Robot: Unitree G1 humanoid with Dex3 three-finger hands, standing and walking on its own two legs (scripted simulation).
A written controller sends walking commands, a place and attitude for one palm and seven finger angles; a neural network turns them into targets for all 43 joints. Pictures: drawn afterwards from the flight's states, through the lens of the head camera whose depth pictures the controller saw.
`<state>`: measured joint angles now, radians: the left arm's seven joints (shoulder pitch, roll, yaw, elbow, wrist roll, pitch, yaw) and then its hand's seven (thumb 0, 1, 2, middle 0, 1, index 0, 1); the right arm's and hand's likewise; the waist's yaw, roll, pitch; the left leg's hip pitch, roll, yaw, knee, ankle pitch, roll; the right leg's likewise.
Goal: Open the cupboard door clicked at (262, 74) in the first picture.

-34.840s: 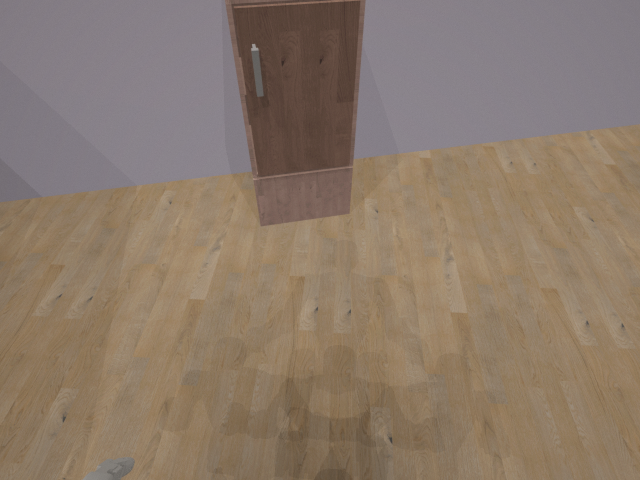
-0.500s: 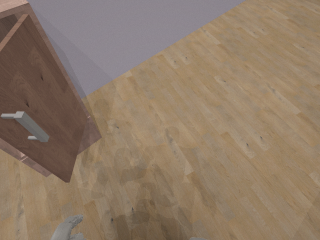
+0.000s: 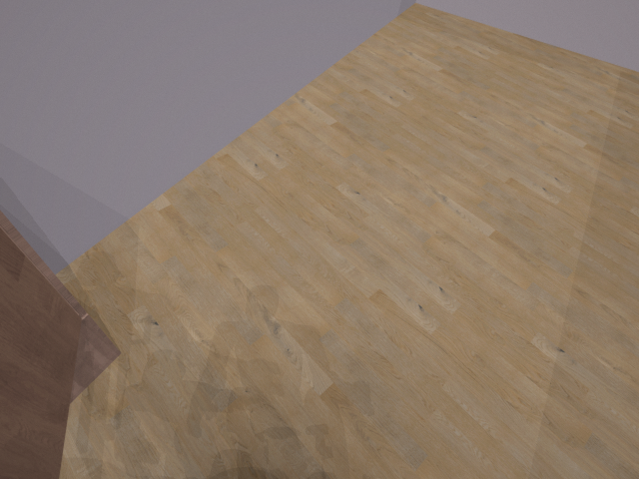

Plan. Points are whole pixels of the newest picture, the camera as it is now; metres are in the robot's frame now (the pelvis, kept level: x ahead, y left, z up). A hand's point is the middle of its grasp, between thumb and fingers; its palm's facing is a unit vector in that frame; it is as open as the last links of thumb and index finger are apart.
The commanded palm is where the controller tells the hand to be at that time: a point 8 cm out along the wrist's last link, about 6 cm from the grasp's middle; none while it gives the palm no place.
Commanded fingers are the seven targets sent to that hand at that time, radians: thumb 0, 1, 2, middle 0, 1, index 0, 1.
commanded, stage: walk to a spot facing it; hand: left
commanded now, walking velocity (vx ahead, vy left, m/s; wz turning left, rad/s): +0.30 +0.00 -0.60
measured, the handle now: out of the picture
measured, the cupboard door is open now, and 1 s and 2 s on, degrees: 46 46 46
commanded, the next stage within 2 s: turn to face it in 1.32 s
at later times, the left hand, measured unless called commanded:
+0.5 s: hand (300, 333) +0.37 +0.05 -0.17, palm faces -0.29 -0.94 -0.20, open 7.4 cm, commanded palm none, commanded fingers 0.00 0.90 0.90 -0.20 -0.30 -0.20 -0.30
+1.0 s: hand (319, 323) +0.40 +0.02 -0.18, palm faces -0.29 -0.95 -0.15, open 7.4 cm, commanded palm none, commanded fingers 0.00 0.90 0.90 -0.20 -0.30 -0.20 -0.30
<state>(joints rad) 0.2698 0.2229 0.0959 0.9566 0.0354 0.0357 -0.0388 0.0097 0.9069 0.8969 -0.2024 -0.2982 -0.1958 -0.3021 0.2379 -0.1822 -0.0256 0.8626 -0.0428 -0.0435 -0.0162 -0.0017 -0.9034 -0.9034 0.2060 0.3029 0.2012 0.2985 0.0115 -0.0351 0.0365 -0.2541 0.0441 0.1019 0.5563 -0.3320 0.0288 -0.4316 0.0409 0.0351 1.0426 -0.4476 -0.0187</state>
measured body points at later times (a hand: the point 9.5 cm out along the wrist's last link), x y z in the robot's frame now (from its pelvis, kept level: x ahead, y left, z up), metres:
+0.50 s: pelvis +0.19 -0.09 -0.02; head +0.24 -0.11 +0.43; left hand +0.39 +0.10 -0.15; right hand +0.06 -0.28 -0.17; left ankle +0.11 +0.09 -0.62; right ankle +0.22 -0.13 -0.73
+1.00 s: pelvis +0.46 -0.16 -0.02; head +0.49 -0.17 +0.43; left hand +0.42 +0.07 -0.17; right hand +0.50 -0.42 -0.15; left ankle +0.55 -0.13 -0.74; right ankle +0.23 -0.14 -0.70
